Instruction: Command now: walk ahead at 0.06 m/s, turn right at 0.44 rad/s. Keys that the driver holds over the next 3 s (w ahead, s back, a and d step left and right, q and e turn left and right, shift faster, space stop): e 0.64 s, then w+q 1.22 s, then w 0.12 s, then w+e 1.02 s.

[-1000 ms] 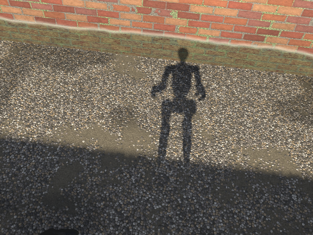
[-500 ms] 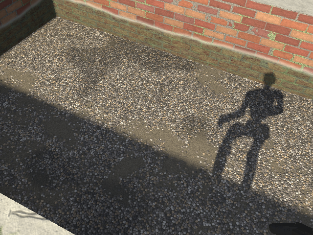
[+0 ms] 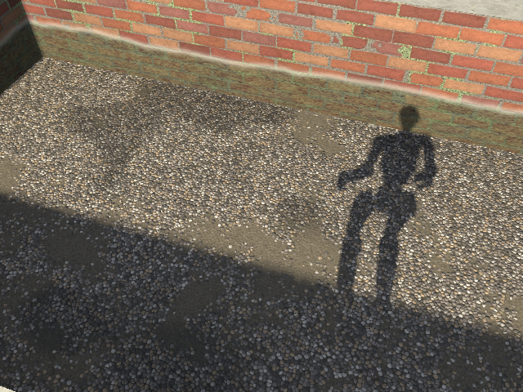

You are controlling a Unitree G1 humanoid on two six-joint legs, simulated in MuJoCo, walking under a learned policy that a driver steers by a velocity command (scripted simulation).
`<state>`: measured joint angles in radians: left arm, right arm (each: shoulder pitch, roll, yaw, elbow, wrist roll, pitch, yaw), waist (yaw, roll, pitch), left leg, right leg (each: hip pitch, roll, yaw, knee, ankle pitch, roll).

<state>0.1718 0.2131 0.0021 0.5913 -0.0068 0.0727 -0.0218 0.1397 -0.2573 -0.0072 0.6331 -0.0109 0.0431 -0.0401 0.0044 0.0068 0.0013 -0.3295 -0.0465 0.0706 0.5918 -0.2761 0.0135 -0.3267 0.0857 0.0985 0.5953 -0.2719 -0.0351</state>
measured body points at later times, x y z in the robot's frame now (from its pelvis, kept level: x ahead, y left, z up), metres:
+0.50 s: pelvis -0.04 -0.03 -0.01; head -0.01 -0.06 +0.44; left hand +0.16 +0.19 -0.10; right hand +0.03 -0.33 -0.12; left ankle +0.01 +0.07 -0.71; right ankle -0.08 -0.13 -0.73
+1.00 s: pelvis -0.03 -0.03 +0.00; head -0.02 -0.02 +0.45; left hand +0.25 +0.12 -0.08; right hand -0.04 -0.29 -0.11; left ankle -0.02 +0.07 -0.73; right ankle -0.03 -0.16 -0.71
